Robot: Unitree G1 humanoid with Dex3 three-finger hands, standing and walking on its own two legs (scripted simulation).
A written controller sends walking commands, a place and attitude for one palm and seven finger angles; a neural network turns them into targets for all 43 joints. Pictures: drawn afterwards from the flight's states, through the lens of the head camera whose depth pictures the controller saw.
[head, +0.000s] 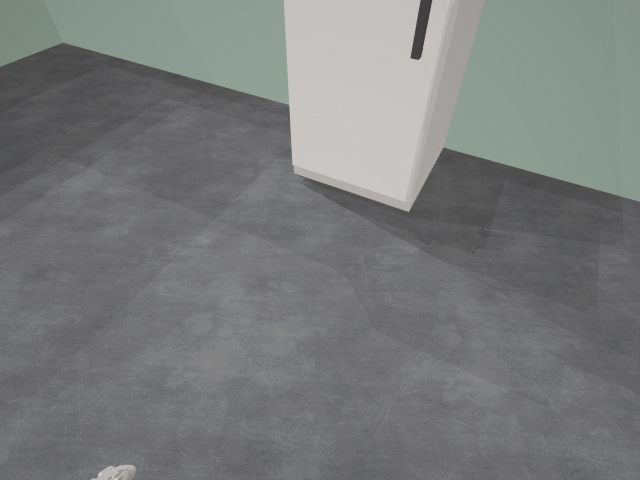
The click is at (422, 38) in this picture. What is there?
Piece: fridge door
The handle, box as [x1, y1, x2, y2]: [410, 0, 431, 59]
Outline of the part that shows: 431,0 420,1 410,57 411,58 418,59 420,57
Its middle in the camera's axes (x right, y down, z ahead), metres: +0.32 -0.68 +1.19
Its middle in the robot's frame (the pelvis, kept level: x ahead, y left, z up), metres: +1.37 -0.24 +0.08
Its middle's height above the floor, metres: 0.85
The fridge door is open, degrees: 0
